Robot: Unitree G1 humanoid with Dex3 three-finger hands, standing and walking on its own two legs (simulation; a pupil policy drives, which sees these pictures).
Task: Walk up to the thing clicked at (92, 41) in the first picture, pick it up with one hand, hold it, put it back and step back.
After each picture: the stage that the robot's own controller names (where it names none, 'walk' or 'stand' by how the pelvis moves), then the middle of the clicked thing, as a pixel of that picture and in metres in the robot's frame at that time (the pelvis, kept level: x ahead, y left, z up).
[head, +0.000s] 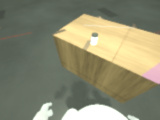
stand; (94, 38) +0.78 -0.02 -0.03
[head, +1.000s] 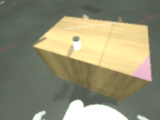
rise first; (76, 43) +0.66 +0.18 -0.01
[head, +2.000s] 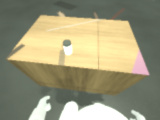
rise first; (67, 47) +0.54 +0.21 +0.01
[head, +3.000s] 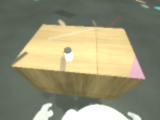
stand; (68, 54) +0.53 +0.21 -0.03
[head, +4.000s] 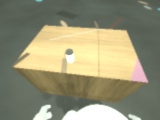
stand; (69, 55) +0.52 +0.20 -0.03
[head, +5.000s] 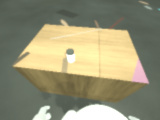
stand; (70, 55) +0.51 +0.19 -0.03
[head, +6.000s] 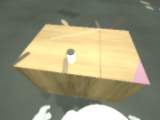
stand; (71, 55) +0.51 +0.18 -0.03
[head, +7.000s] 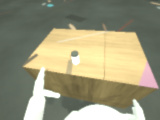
rise first; (75, 57) +0.51 +0.18 -0.03
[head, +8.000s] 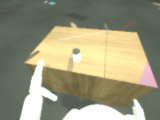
go down; (76, 55) +0.53 +0.18 -0.03
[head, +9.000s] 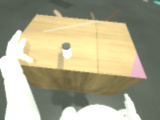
go down; (66, 50) +0.53 +0.17 -0.01
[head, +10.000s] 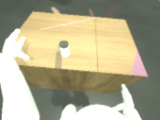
go down; (64, 48) +0.52 +0.17 +0.01
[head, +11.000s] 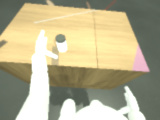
close in; (61, 43) +0.52 +0.18 +0.04
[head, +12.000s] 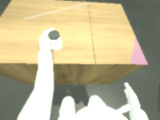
close; (55, 40) +0.53 +0.19 +0.05
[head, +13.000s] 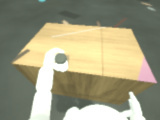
lift; (61, 62) +0.34 +0.19 +0.12
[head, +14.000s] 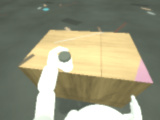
lift; (66, 62) +0.31 +0.16 +0.17
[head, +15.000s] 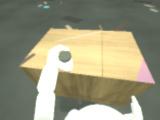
hold; (66, 61) +0.31 +0.16 +0.17
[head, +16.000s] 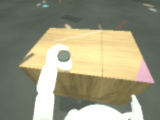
crouch; (65, 60) +0.32 +0.16 +0.17
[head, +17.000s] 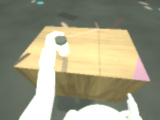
crouch; (62, 46) +0.42 +0.19 +0.18
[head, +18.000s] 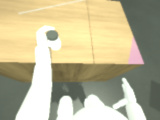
lower; (54, 40) +0.51 +0.18 +0.04
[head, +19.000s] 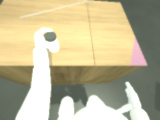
lower; (52, 42) +0.50 +0.20 +0.05
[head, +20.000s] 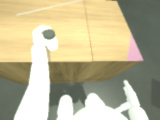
lower; (50, 40) +0.52 +0.19 +0.06
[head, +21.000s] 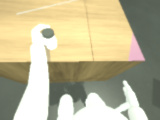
lower; (49, 39) +0.52 +0.20 +0.06
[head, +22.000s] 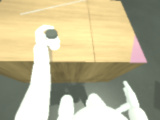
loosen; (53, 40) +0.51 +0.19 +0.06
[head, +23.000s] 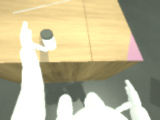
withdraw; (48, 40) +0.51 +0.20 +0.06
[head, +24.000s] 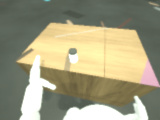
sink last; (73, 55) +0.49 +0.17 +0.01
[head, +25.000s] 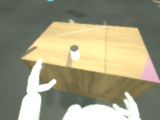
stand; (74, 52) +0.52 +0.18 +0.02
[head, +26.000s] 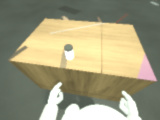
stand; (69, 52) +0.50 +0.19 +0.03
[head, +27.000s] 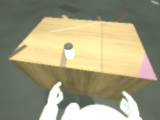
stand; (69, 51) +0.50 +0.19 +0.04
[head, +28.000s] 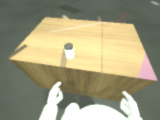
stand; (69, 51) +0.50 +0.19 +0.04
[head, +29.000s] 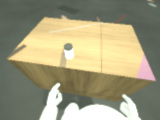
stand; (68, 51) +0.50 +0.19 +0.04
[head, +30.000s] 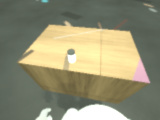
stand; (71, 56) +0.52 +0.19 -0.02
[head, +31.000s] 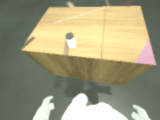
walk; (70, 40) +0.59 +0.21 -0.01
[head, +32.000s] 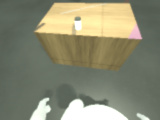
walk; (77, 23) +0.89 +0.18 -0.01
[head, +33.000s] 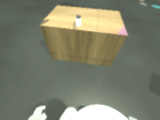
stand; (78, 20) +1.11 +0.20 -0.01
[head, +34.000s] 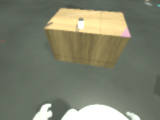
stand; (80, 23) +1.11 +0.17 -0.03
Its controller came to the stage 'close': yes
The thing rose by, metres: 0.22
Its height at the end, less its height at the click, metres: +0.00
